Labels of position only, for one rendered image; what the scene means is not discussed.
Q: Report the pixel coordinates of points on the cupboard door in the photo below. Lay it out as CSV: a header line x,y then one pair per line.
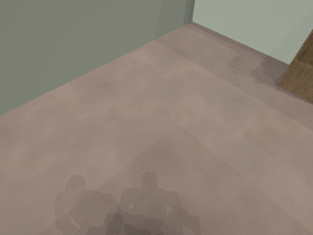
x,y
306,55

